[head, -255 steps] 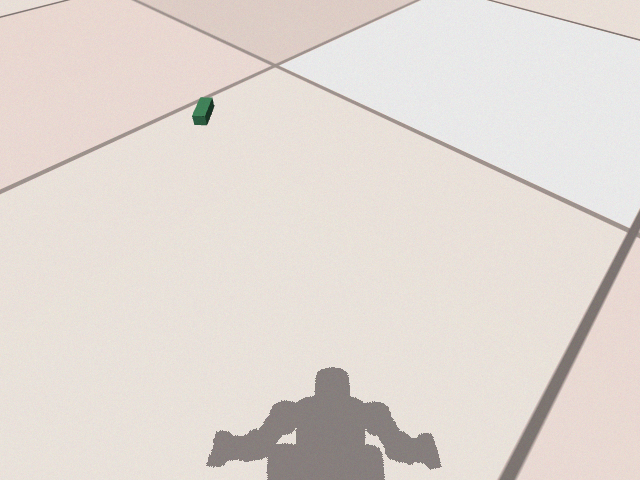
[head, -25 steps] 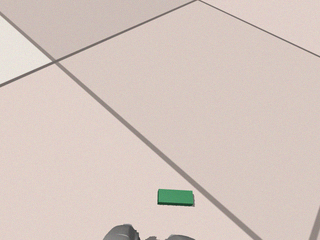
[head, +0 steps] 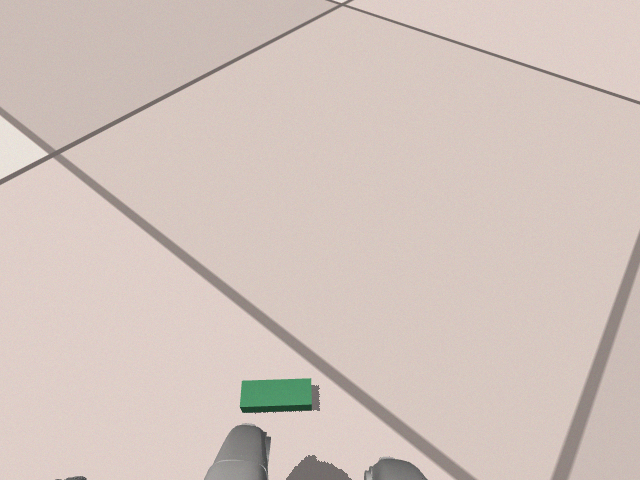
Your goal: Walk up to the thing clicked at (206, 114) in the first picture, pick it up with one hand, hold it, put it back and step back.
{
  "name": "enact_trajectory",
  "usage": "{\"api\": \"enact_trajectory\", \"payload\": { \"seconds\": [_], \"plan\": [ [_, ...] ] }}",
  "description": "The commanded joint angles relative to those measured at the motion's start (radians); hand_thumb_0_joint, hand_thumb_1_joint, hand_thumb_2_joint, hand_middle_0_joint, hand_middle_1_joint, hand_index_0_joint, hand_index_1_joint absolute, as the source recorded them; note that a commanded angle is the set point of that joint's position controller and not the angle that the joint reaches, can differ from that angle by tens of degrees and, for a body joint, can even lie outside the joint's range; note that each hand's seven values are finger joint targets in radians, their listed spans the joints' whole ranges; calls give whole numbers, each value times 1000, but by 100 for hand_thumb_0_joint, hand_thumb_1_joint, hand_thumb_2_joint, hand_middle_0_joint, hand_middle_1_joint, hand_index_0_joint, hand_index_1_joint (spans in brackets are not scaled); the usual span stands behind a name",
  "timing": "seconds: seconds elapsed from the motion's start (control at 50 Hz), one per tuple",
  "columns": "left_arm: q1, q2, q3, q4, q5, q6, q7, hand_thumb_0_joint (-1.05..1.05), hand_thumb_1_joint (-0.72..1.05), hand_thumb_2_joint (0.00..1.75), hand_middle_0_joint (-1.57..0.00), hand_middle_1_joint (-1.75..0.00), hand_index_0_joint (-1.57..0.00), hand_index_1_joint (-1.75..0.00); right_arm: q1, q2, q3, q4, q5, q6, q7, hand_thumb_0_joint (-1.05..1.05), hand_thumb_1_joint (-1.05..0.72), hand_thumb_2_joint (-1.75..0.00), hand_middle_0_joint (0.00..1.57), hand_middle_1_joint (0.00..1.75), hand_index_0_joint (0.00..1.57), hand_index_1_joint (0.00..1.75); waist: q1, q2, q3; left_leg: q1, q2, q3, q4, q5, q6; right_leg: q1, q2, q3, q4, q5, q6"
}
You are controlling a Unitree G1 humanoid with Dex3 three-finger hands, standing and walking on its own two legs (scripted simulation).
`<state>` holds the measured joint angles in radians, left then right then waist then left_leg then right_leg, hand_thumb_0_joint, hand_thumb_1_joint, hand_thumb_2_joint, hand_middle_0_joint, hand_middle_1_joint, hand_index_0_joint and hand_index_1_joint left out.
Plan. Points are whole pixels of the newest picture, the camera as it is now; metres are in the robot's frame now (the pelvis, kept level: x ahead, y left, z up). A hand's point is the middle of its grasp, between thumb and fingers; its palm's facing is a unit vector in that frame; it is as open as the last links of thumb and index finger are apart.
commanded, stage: walk up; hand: left
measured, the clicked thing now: (276, 395) +0.41 +0.13 -0.70
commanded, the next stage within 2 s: none
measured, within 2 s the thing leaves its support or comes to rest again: neither
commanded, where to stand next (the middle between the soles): +0.08 -0.15 m, yaw +4 degrees
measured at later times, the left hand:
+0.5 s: hand out of the picture +0.10 +0.10 -0.14, palm faces -0.02 -0.94 -0.33, open 7.3 cm
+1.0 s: hand out of the picture +0.01 +0.12 -0.09, palm faces +0.03 -0.82 -0.58, open 7.4 cm
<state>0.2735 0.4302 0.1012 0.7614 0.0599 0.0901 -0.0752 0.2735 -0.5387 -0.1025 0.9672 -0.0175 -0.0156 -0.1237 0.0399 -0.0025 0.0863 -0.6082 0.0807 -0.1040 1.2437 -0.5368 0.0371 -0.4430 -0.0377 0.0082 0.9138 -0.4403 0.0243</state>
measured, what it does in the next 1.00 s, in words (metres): steps to the right: left foot, then right foot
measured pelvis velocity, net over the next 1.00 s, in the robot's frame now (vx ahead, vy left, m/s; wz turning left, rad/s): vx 0.03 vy -0.20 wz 0.07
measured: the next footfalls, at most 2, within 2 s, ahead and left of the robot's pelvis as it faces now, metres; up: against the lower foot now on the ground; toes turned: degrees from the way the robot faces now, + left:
left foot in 0.22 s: +0.11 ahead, +0.00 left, +0.00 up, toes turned +6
right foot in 0.54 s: +0.07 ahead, -0.37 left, +0.00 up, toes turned +4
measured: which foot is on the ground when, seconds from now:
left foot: up 0.00-0.20, down 0.22-0.56, up 0.58-1.00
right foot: down 0.00-0.22, up 0.24-0.52, down 0.54-1.00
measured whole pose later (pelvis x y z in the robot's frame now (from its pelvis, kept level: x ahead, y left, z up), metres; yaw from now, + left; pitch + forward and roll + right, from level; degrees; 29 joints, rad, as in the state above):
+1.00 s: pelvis +0.03 -0.20 +0.01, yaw +4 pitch +0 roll +0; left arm 0.37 0.46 0.06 0.84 0.01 -0.06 0.08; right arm 0.09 -0.43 -0.09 0.84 -0.04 0.06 0.05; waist 0.05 0.08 0.17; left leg -0.47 0.04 -0.03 0.85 -0.43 0.02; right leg -0.36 -0.07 0.05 0.79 -0.44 0.05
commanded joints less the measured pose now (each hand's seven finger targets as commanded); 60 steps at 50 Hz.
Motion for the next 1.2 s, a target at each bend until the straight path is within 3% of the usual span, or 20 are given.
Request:
{"api": "enact_trajectory", "payload": {
  "seconds": [0.0,0.1,0.16,0.18,0.2,0.24,0.38,0.5,0.52,0.54,0.58,0.64,0.7,0.8,0.94,1.0,1.04,1.06,1.12,1.18],
  "plan": [
    [-86,299,78,-103,15,-37,34,0,90,90,-20,-30,-20,-30,155,-179,-21,6,34,-42,-9,0,-90,-90,20,30,20,30,-28,-273,14,-101,-30,84,-41,67,4,94,-141,297,-484,-25,-205],
    [-4,217,43,-120,15,-39,30,0,90,90,-20,-30,-20,-30,146,-132,1,-19,17,-69,3,0,-90,-90,20,30,20,30,18,-229,-42,67,-73,156,-373,42,24,190,-170,272,-447,389,-280],
    [-92,189,24,-163,-2,-29,31,0,90,90,-20,-30,-20,-30,319,-98,1,13,19,-86,-3,0,-90,-90,20,30,20,30,-77,-120,-145,412,-80,164,-756,408,25,113,-110,138,-239,533,-207],
    [-89,154,9,-181,-10,-35,31,0,90,90,-20,-30,-20,-30,352,-158,-23,17,5,-87,-11,0,-90,-90,20,30,20,30,-109,5,-171,576,-8,43,-787,463,29,-25,-61,91,-86,424,-132],
    [-45,107,-3,-182,-15,-36,35,0,90,90,-20,-30,-20,-30,324,-229,-46,-18,-16,-85,-22,0,-90,-90,20,30,20,30,-98,184,-178,718,209,-339,-819,450,106,-278,29,79,78,8,-51],
    [65,235,32,-126,2,-5,45,0,90,90,-20,-30,-20,-30,169,-283,-64,-99,16,-75,-24,0,-90,-90,20,30,20,30,-53,43,-161,546,477,-584,-869,325,320,-273,1,192,368,-144,5],
    [102,182,31,-11,-53,-26,30,0,90,90,-20,-30,-20,-30,-37,-150,-11,-150,-12,-74,40,0,-90,-90,20,30,20,30,-3,178,-32,142,109,-30,-839,23,151,-7,27,93,174,47,-16],
    [181,189,36,121,-54,-107,92,0,90,90,-20,-30,-20,-30,-51,-93,1,-153,-39,24,107,0,-90,-90,20,30,20,30,17,117,-62,36,-18,114,-429,-92,112,273,77,-52,-366,69,39],
    [189,243,45,125,-38,-118,104,0,90,90,-20,-30,-20,-30,-47,-18,22,-168,-31,34,109,0,-90,-90,20,30,20,30,34,-68,-33,-45,-60,159,-240,-75,71,247,-9,136,-479,-30,6],
    [136,317,51,85,-16,-137,112,0,90,90,-20,-30,-20,-30,-37,22,37,-187,-21,34,112,0,-90,-90,20,30,20,30,9,-171,14,-134,-83,68,-131,-36,19,144,-241,559,-604,-98,-66],
    [-66,410,60,40,-28,-145,125,0,90,90,-20,-30,-20,-30,-77,-108,-11,-170,-14,25,93,0,-90,-90,20,30,20,30,-35,-116,70,-104,12,-60,-140,8,-8,54,-388,739,-636,-34,-243],
    [5,319,43,95,-41,-171,136,0,90,90,-20,-30,-20,-30,-37,-99,-15,-120,3,29,109,0,-90,-90,20,30,20,30,-46,-116,44,-73,-6,-37,-133,132,-10,191,-247,401,-465,414,-147],
    [87,300,39,110,-48,-181,152,0,90,90,-20,-30,-20,-30,-42,-83,-24,-146,-16,49,126,0,-90,-90,20,30,20,30,-25,-201,-26,-40,-21,-21,-94,159,-13,262,-217,311,-392,733,-166],
    [168,271,37,80,-49,-179,173,0,90,90,-20,-30,-20,-30,-151,-69,-31,-203,-26,62,145,0,-90,-90,20,30,20,30,28,-188,-88,-87,-33,15,-183,128,-35,399,-214,286,-332,835,-213],
    [151,311,35,29,-49,-170,173,0,90,90,-20,-30,-20,-30,-191,-44,-40,-226,-14,48,159,0,-90,-90,20,30,20,30,12,-212,-125,110,-44,92,-430,90,-14,300,-226,255,-243,811,-234],
    [71,261,1,0,-59,-158,166,0,90,90,-20,-30,-20,-30,-8,-79,-63,-160,-14,37,158,0,-90,-90,20,30,20,30,-108,-83,-193,526,-87,97,-654,312,43,34,-126,108,-37,561,-136],
    [96,185,-26,-7,-63,-151,178,0,90,90,-20,-30,-20,-30,-13,-185,-80,-202,-10,36,150,0,-90,-90,20,30,20,30,-125,243,-211,582,264,-379,-788,420,234,-232,39,-47,232,-199,-42],
    [63,240,-17,25,-52,-148,184,0,90,90,-20,-30,-20,-30,-43,-197,-81,-192,4,38,153,0,-90,-90,20,30,20,30,-126,214,-182,458,315,-463,-819,302,308,-153,0,23,250,-260,-50],
    [91,245,-4,75,-58,-146,156,0,90,90,-20,-30,-20,-30,-155,-101,-44,-223,1,44,141,0,-90,-90,20,30,20,30,-59,125,-53,325,121,-156,-767,324,195,-117,-26,16,199,-118,-51],
    [92,205,-7,95,-60,-149,134,0,90,90,-20,-30,-20,-30,-151,-107,-27,-192,11,26,136,0,-90,-90,20,30,20,30,-44,199,-54,293,123,-172,-760,402,172,-28,-26,-28,36,-36,-44]
  ]
}}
